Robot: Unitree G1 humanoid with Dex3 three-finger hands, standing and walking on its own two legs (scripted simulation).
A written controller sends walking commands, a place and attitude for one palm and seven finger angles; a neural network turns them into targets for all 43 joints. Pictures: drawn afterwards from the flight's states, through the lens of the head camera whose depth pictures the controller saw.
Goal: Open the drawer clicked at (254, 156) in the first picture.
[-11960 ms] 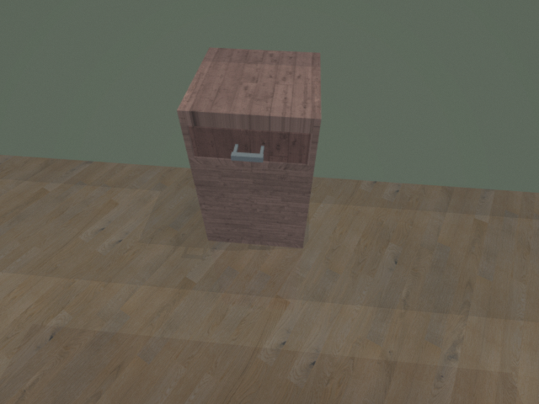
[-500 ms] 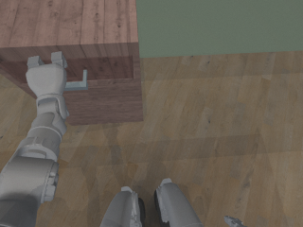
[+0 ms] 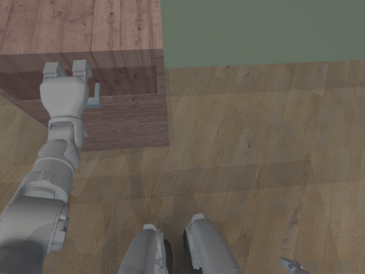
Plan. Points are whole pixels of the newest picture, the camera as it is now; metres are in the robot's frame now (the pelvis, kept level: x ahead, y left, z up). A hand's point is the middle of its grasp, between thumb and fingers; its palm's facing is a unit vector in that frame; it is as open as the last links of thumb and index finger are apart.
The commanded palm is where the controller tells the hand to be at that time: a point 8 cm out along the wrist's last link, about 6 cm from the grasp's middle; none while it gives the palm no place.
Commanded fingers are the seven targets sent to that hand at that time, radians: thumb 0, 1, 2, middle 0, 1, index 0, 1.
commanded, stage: move the hooked fingers above the handle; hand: left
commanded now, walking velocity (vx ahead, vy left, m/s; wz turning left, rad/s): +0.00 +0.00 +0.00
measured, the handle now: (80, 96) +0.55 +0.22 -0.08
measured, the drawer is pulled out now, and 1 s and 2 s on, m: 0.00 0.00 0.00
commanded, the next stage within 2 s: lift the fingers back up to retry in 1.20 s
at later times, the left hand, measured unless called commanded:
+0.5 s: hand (109, 100) +0.50 +0.13 -0.04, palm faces +0.10 -0.09 -0.99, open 13.8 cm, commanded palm +0.48 +0.21 +0.03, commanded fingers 0.00 -0.50 0.30 -0.30 -1.20 -0.30 -1.20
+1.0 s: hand (122, 99) +0.50 +0.10 -0.03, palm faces +0.00 -0.17 -0.99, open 13.8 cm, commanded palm +0.49 +0.19 +0.03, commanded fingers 0.00 -0.50 0.30 -0.30 -1.20 -0.30 -1.20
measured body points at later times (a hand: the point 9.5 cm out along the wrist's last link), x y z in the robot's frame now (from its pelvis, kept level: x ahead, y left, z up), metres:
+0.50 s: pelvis +0.00 +0.01 +0.00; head +0.16 +0.01 +0.41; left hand +0.49 +0.13 +0.02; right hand +0.05 -0.27 -0.13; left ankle +0.01 +0.06 -0.62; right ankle +0.04 -0.08 -0.62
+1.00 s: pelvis +0.01 +0.01 -0.01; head +0.15 +0.02 +0.42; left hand +0.49 +0.11 +0.02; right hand +0.05 -0.29 -0.11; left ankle +0.01 +0.06 -0.62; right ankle +0.04 -0.08 -0.62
